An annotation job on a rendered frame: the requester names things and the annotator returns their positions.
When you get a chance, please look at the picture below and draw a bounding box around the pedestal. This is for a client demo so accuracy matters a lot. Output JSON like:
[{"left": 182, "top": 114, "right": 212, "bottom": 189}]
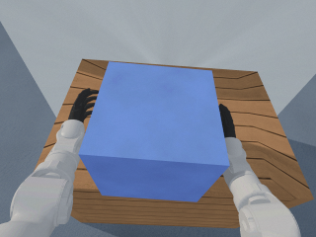
[{"left": 34, "top": 58, "right": 314, "bottom": 229}]

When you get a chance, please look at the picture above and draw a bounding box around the carton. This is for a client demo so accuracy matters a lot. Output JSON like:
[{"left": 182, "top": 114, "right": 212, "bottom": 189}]
[{"left": 78, "top": 61, "right": 230, "bottom": 202}]

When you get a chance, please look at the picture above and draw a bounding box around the robot left upper arm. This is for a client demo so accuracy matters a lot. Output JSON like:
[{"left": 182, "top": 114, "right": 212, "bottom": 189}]
[{"left": 0, "top": 177, "right": 74, "bottom": 237}]

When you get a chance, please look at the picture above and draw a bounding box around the robot right forearm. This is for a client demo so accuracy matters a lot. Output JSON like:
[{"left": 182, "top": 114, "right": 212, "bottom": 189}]
[{"left": 223, "top": 137, "right": 301, "bottom": 237}]

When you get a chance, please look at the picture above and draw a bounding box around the robot left forearm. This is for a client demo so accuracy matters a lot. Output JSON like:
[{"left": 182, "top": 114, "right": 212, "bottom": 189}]
[{"left": 10, "top": 119, "right": 85, "bottom": 219}]

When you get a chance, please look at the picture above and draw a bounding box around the right robot hand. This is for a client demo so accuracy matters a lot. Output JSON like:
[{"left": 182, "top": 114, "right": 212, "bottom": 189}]
[{"left": 218, "top": 104, "right": 236, "bottom": 138}]

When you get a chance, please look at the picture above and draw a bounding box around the robot right upper arm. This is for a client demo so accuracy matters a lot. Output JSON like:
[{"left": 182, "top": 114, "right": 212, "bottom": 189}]
[{"left": 238, "top": 202, "right": 300, "bottom": 237}]

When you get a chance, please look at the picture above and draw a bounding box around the left robot hand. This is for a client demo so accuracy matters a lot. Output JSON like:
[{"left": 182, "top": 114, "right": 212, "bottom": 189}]
[{"left": 68, "top": 88, "right": 99, "bottom": 123}]

